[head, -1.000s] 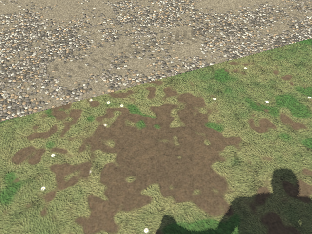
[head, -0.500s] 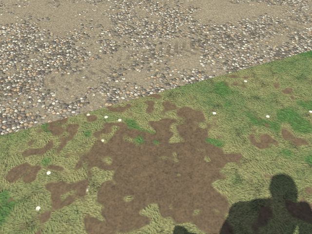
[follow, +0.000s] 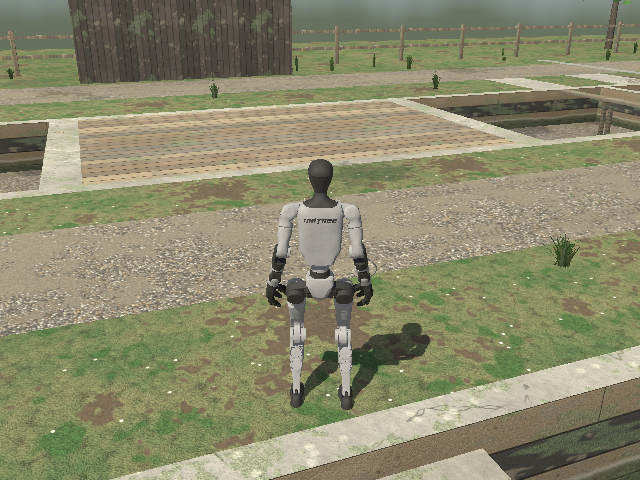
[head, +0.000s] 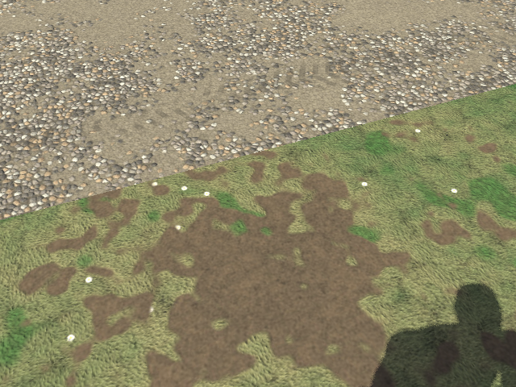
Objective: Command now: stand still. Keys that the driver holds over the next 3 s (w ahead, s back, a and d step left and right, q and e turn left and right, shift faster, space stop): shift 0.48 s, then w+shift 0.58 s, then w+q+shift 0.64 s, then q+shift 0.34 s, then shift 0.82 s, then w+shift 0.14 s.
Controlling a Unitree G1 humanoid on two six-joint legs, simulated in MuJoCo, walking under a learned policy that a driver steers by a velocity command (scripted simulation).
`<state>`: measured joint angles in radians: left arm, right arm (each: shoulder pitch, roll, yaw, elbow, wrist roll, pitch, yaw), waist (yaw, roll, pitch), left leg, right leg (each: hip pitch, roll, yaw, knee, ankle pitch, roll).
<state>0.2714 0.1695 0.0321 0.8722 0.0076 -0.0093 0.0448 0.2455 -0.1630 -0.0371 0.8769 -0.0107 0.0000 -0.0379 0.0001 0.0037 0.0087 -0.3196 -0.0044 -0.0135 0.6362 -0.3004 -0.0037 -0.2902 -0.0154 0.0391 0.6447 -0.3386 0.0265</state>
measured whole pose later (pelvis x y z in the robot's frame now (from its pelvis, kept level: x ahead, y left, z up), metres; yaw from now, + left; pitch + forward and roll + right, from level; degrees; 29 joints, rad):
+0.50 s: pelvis +0.00 +0.00 +0.01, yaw +0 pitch -1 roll +0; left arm 0.31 0.15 0.02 1.04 0.00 -0.02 0.04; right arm 0.28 -0.15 -0.02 1.03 0.00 0.00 -0.04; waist 0.00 0.01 0.02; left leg -0.29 0.00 -0.03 0.58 -0.27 -0.01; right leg -0.25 -0.01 0.03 0.58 -0.31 0.02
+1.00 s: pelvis +0.17 +0.00 +0.02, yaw +1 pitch +4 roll +0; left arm -0.01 0.24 0.06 0.77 0.04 -0.05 -0.08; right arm 0.57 -0.17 -0.05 1.02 -0.02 -0.12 0.00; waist -0.09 -0.01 -0.07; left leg 0.07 -0.01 0.00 0.15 -0.29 0.02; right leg -0.72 -0.08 -0.06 0.89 -0.10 -0.05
